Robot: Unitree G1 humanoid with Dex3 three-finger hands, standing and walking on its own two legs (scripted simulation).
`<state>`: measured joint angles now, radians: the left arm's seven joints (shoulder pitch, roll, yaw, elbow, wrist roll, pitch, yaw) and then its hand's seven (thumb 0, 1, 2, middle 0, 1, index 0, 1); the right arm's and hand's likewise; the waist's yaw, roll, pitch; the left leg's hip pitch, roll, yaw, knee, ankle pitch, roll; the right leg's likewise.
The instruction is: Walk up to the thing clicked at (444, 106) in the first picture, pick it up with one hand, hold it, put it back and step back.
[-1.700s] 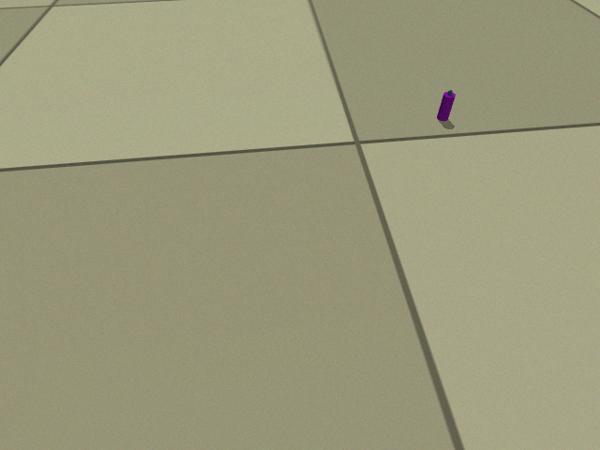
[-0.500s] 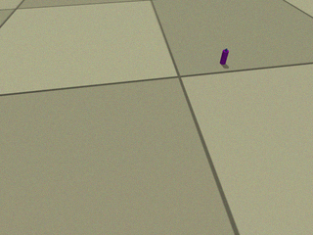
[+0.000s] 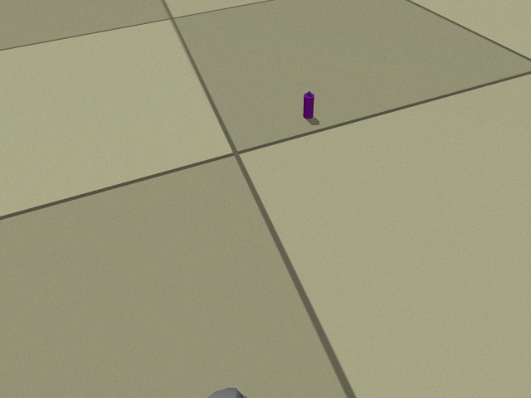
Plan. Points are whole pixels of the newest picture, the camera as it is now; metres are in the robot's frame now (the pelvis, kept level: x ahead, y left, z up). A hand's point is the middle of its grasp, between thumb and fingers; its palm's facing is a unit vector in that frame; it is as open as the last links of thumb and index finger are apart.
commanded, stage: walk up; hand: left
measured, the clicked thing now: (308, 104) +1.91 -0.07 -0.69
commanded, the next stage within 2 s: none
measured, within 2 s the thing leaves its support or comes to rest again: neither
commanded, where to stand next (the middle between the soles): +1.55 -0.23 m, yaw -10 degrees
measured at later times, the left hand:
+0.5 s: hand (185, 232) +0.49 +0.25 -0.12, palm faces -0.25 -0.90 -0.36, open 7.4 cm
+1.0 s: hand (212, 183) +0.67 +0.23 -0.15, palm faces -0.18 -0.91 -0.37, open 7.4 cm
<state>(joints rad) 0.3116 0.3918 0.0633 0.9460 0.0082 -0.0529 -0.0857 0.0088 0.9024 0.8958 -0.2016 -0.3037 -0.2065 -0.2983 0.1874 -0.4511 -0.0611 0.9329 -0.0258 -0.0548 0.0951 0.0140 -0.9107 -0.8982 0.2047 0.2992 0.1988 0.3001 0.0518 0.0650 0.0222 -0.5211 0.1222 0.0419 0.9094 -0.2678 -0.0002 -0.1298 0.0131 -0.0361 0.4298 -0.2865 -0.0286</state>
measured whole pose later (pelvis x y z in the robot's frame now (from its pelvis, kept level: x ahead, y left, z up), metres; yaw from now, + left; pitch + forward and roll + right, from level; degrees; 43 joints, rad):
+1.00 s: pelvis +0.60 -0.05 -0.01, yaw -11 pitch -1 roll -2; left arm 0.35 0.44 0.05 0.89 0.01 -0.08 -0.07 0.01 0.90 0.90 -0.20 -0.30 -0.21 -0.30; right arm 0.23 -0.43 -0.07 0.89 -0.03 -0.07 0.10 0.01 -0.91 -0.90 0.21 0.30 0.20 0.30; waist 0.06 0.02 0.03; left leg -0.47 0.11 0.06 0.58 -0.14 0.00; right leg -0.08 0.00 -0.04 0.52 -0.42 0.00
